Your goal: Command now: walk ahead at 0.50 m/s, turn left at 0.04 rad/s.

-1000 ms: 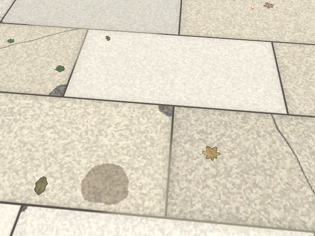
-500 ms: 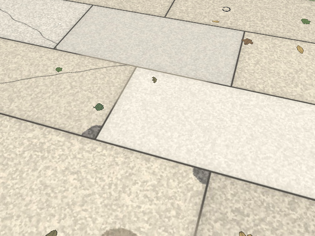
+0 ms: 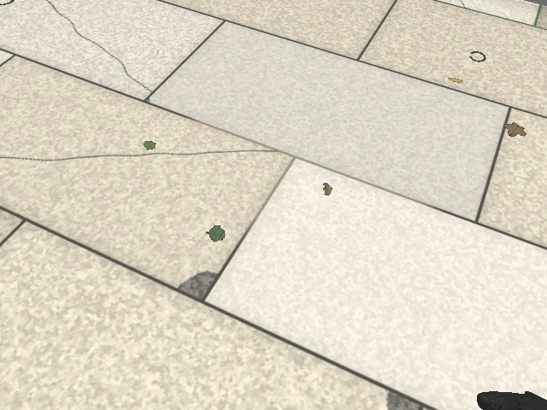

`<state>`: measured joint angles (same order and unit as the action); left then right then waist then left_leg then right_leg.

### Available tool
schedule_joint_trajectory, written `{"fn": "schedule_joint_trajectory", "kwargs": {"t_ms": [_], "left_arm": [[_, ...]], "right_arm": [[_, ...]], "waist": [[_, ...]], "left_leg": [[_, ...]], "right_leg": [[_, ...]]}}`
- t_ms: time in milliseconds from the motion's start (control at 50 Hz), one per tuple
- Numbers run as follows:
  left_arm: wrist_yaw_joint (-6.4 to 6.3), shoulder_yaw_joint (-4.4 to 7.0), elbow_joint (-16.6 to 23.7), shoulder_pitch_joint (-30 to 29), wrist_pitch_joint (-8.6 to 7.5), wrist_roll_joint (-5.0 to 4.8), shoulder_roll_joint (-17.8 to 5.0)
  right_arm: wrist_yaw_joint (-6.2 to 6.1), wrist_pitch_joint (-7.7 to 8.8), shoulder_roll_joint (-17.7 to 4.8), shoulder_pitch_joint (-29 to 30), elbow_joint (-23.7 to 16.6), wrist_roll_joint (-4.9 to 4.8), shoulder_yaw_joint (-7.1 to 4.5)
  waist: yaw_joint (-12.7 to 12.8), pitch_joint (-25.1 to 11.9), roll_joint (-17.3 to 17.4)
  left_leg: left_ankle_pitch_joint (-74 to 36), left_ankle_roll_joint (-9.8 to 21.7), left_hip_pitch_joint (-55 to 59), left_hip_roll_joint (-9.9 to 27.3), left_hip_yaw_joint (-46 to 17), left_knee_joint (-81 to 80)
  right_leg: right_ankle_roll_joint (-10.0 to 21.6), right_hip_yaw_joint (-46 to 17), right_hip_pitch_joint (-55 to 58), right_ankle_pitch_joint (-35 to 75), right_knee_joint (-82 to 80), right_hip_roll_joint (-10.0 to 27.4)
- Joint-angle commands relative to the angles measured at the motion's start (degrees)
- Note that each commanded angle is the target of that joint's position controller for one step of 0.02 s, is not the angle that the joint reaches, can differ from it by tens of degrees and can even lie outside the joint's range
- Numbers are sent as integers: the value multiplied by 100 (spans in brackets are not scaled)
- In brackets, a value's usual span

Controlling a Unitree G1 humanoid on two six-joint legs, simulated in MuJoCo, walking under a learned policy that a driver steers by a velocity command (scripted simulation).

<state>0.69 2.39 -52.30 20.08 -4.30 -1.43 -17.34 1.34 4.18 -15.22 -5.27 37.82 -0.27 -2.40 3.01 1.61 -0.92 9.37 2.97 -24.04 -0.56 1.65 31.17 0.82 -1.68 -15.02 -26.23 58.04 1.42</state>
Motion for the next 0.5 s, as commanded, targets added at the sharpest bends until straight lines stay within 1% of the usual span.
{"fn": "schedule_joint_trajectory", "kwargs": {"t_ms": [20,40,60,80,100,140,160,200,240,300,340,360,380,400,420,440,460,480,500], "left_arm": [[8,147,636,-535,-204,4,-713],[-3,169,603,-459,-142,57,-655],[-2,148,563,-350,-74,67,-533],[-8,129,536,-298,-17,77,-418],[-22,121,563,-361,25,95,-372],[-36,111,694,-742,49,137,-343],[-26,97,749,-943,38,151,-310],[17,59,845,-1345,-1,141,-225],[67,17,953,-1765,-41,114,-170],[146,4,1135,-2224,-71,70,-220],[206,15,1242,-2372,-96,67,-293],[228,27,1258,-2343,-108,70,-341],[239,48,1239,-2223,-118,72,-401],[233,101,1171,-1922,-130,80,-507],[199,218,956,-1214,-132,95,-696],[143,349,711,-229,-124,133,-1030],[103,497,611,404,-74,195,-1623],[119,385,557,525,-46,86,-1206],[105,282,611,128,-46,58,-927]], "right_arm": [[-4,4,-762,-1017,40,23,-234],[11,40,-641,-810,30,61,-198],[21,69,-628,-701,49,67,-203],[23,113,-652,-690,93,52,-215],[16,152,-706,-716,151,39,-232],[-26,182,-811,-866,286,40,-265],[-49,175,-838,-944,348,31,-271],[-90,150,-898,-1091,456,13,-278],[-123,128,-1000,-1319,592,-23,-299],[-140,63,-1064,-1660,828,-66,-317],[-162,-1,-1089,-1754,947,-86,-336],[-176,-35,-1110,-1762,991,-91,-347],[-188,-70,-1138,-1747,1023,-91,-358],[-200,-103,-1182,-1669,1028,-88,-366],[-212,-143,-1134,-1599,1026,-76,-338],[-234,-152,-937,-1642,943,-5,-241],[-178,-39,-327,-2303,801,34,-46],[-153,94,-461,-2176,895,-16,-55],[-109,178,-944,-1664,766,-177,-191]], "waist": [[-590,-492,569],[-385,-339,646],[-259,-300,703],[-191,-290,679],[-156,-234,633],[-212,-91,477],[-266,-43,426],[-399,51,407],[-561,130,378],[-709,246,366],[-687,271,396],[-636,234,428],[-554,152,489],[-364,-44,566],[8,-483,519],[377,-1263,291],[231,-2147,-1015],[361,-2462,-1322],[348,-1546,-905]], "left_leg": [[344,1109,2513,1624,-2349,-1712],[-37,1038,1994,1444,-2005,-1906],[-239,1044,1658,1352,-1802,-2084],[-502,1091,1479,1314,-1614,-2195],[-719,1128,1390,1294,-1432,-2281],[-981,1149,1400,1273,-1184,-2393],[-1036,1103,1437,1228,-1045,-2416],[-1068,973,1441,1103,-766,-2442],[-933,900,1500,1087,-621,-2460],[-889,868,2011,1298,-659,-2302],[-1132,795,2457,1480,-721,-2063],[-1349,745,2637,1545,-745,-1926],[-1736,688,2770,1569,-746,-1743],[-2580,612,2825,1505,-677,-1365],[-3388,478,2698,1249,-463,-523],[-2807,289,1893,958,-230,837],[-425,-185,-502,51,42,3141],[2381,-213,-1430,-262,-728,4039],[2160,-126,-1998,108,-870,4421]], "right_leg": [[73,-145,-2792,538,996,517],[36,-198,-2431,821,713,665],[-17,-186,-2147,992,584,696],[-71,-148,-2040,1121,472,694],[-125,-135,-2088,1312,300,699],[-215,-146,-2334,1859,-304,711],[-232,-140,-2370,2205,-691,697],[-222,-58,-2234,2842,-1482,585],[-200,61,-2029,3262,-2086,447],[-107,43,-2093,3235,-2556,349],[35,6,-2185,2868,-2781,312],[109,25,-2107,2646,-2866,278],[182,93,-1888,2415,-2919,210],[281,252,-1382,2233,-2992,53],[433,433,-378,2278,-3113,-131],[709,-27,1258,2546,-2832,337],[1643,-2578,3589,1756,-3026,1802],[1885,-4070,3905,980,-3912,2100],[1575,-3343,3246,561,-4050,1923]]}}
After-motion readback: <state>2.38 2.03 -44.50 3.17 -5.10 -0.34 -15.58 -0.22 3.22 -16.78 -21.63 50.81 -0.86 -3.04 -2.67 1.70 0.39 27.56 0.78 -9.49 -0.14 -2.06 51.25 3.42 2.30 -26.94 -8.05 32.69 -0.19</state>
